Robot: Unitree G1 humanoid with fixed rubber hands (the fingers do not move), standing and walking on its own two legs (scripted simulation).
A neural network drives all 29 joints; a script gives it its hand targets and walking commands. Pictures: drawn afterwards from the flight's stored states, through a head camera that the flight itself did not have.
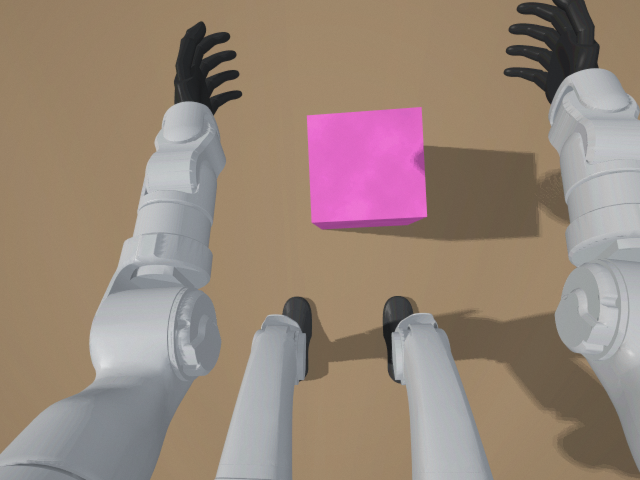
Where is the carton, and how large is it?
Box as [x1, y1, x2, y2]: [307, 107, 426, 228]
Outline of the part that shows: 421,107 307,115 311,220 314,224 320,228 408,224 426,216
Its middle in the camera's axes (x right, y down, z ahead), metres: +0.10 -0.14 +0.84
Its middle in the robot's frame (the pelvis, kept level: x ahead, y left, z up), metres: +0.50 -0.03 -0.52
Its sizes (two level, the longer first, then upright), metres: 0.210 0.200 0.250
